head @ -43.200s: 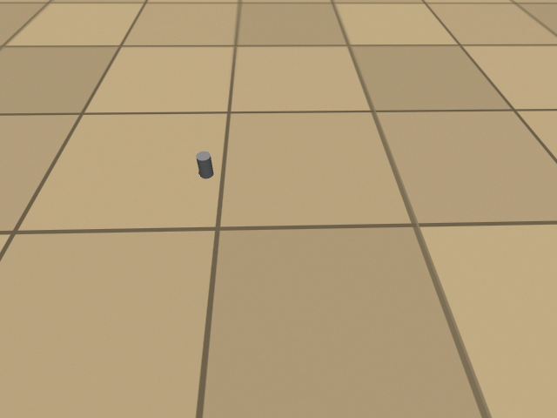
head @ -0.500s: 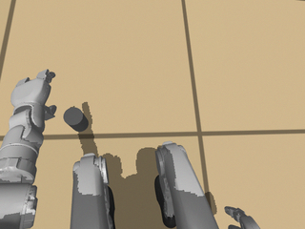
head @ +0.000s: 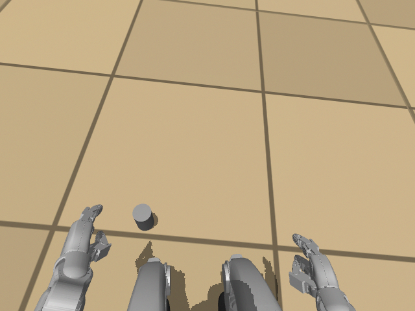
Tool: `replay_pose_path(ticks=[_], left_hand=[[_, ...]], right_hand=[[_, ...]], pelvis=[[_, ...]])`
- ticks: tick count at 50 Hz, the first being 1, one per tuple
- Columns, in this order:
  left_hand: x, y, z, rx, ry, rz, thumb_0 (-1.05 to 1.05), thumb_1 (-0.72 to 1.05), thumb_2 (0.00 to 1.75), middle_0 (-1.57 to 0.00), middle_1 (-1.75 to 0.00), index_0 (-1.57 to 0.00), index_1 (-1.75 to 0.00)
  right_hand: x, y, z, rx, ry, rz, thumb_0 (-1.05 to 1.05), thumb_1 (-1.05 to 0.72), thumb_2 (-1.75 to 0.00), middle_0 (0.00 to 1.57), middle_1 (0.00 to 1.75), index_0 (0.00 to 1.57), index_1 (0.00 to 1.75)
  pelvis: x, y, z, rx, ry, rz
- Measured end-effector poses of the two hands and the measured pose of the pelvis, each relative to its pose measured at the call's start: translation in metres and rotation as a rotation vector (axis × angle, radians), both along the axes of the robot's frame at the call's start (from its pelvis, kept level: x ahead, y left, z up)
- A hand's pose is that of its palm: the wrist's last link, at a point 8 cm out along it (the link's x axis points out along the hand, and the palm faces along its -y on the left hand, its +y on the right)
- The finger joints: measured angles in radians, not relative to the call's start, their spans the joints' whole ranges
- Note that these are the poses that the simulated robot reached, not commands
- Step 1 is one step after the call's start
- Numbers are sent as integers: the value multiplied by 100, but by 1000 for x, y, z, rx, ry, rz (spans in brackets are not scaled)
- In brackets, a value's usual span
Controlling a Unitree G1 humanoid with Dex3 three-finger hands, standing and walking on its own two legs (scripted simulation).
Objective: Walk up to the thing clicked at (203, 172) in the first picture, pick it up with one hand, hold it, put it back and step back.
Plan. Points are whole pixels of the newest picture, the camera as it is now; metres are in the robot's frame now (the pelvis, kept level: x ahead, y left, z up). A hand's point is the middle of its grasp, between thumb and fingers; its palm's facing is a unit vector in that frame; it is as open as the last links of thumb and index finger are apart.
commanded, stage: home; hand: left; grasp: from above
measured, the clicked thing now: (143, 217) +0.48 +0.18 -0.56
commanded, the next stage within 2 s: none
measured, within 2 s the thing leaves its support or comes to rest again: neither
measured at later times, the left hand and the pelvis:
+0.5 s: hand (74, 261) +0.22 +0.19 +0.05, palm faces +0.09 -0.97 -0.21, open 7.4 cm; pelvis +0.06 +0.00 +0.10, yaw +1 degrees
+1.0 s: hand (78, 264) +0.21 +0.18 +0.05, palm faces +0.08 -0.98 -0.21, open 7.4 cm; pelvis +0.06 +0.00 +0.10, yaw +2 degrees
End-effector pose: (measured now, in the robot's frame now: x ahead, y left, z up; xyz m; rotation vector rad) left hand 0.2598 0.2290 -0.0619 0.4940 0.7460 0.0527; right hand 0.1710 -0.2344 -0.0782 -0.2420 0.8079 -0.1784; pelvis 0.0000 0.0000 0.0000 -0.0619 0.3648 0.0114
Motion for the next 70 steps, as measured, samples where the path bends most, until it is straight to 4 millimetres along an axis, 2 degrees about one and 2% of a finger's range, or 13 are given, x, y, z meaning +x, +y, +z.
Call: replay_pose_path(ticks=[13,18,22,28,34,55,70], left_hand=[[-43,2,96,-216,43,216,1,90,90,-20,-30,-20,-30],[-54,4,124,-247,33,247,1,90,90,-20,-30,-20,-30],[-59,6,137,-250,25,247,1,90,90,-20,-30,-20,-30],[-61,6,140,-260,23,241,1,90,90,-20,-30,-20,-30],[-59,3,136,-272,25,240,1,90,90,-20,-30,-20,-30],[-65,0,138,-259,28,228,1,90,90,-20,-30,-20,-30],[-65,-3,137,-262,27,225,1,90,90,-20,-30,-20,-30]], right_hand=[[1,3,78,-12,-52,-52,1,-90,-90,21,30,20,30],[14,1,99,-27,-105,-59,1,-90,-90,21,30,20,30],[29,0,110,-36,-159,-50,1,-90,-90,21,30,20,30],[50,0,122,-45,-231,-18,1,-90,-90,21,30,20,30],[59,0,127,-56,-254,13,1,-90,-90,21,30,20,30],[31,-3,114,-43,-194,-7,1,-90,-90,21,30,20,30],[35,-7,115,-49,-218,-12,1,-90,-90,21,30,20,30]], pelvis=[[38,1,75,9,-128,11],[53,2,90,11,-156,14],[60,2,96,13,-173,18],[64,1,98,17,-187,23],[64,-1,97,18,-195,27],[56,-3,97,20,-203,21],[55,-6,96,21,-200,21]])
